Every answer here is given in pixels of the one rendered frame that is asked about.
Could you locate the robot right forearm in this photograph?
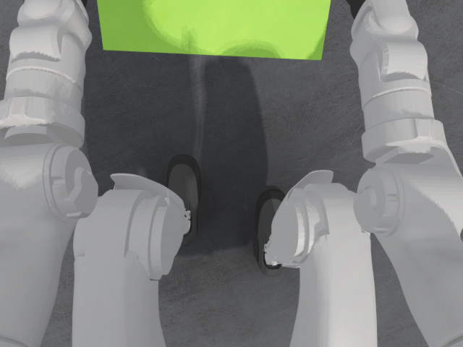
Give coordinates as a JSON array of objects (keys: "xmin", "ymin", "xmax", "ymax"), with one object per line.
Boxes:
[{"xmin": 349, "ymin": 0, "xmax": 463, "ymax": 180}]

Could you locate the right robot foot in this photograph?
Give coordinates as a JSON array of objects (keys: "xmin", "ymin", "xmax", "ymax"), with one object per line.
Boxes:
[{"xmin": 255, "ymin": 189, "xmax": 285, "ymax": 277}]

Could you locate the robot left forearm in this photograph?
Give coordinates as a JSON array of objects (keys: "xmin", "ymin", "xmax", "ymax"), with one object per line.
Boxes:
[{"xmin": 0, "ymin": 0, "xmax": 92, "ymax": 149}]

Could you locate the left robot upper arm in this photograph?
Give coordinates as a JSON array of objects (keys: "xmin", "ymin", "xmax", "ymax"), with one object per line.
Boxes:
[{"xmin": 0, "ymin": 142, "xmax": 98, "ymax": 347}]

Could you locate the right robot upper arm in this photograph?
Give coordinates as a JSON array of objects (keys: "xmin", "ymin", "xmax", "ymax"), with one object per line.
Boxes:
[{"xmin": 353, "ymin": 163, "xmax": 463, "ymax": 347}]

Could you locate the carton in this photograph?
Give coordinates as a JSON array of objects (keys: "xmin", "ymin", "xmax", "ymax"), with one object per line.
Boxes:
[{"xmin": 97, "ymin": 0, "xmax": 331, "ymax": 60}]

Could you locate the right robot hand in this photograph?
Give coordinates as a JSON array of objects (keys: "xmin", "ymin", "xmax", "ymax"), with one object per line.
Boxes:
[{"xmin": 346, "ymin": 0, "xmax": 365, "ymax": 19}]

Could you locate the left robot shin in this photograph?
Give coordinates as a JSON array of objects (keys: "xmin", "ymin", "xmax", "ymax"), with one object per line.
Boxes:
[{"xmin": 73, "ymin": 173, "xmax": 191, "ymax": 259}]

